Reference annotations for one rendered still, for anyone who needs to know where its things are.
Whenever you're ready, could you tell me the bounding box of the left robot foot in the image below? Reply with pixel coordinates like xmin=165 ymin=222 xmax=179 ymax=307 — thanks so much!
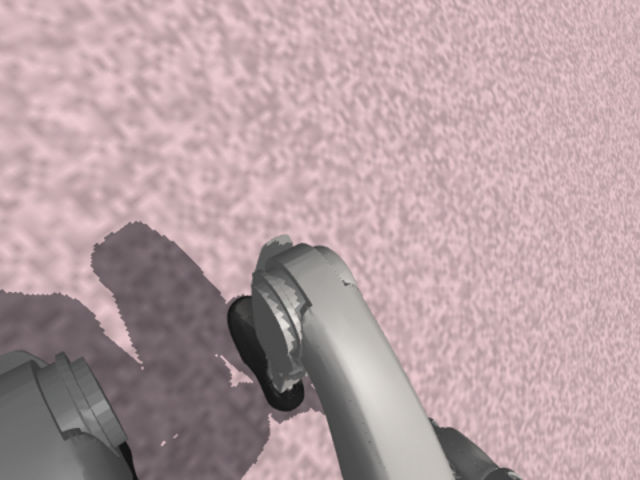
xmin=118 ymin=441 xmax=138 ymax=480

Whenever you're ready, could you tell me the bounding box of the right robot hand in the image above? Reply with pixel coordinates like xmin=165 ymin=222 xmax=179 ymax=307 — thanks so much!
xmin=428 ymin=417 xmax=499 ymax=480

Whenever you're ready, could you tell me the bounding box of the right robot foot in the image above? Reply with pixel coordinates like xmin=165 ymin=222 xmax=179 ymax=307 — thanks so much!
xmin=227 ymin=296 xmax=304 ymax=412

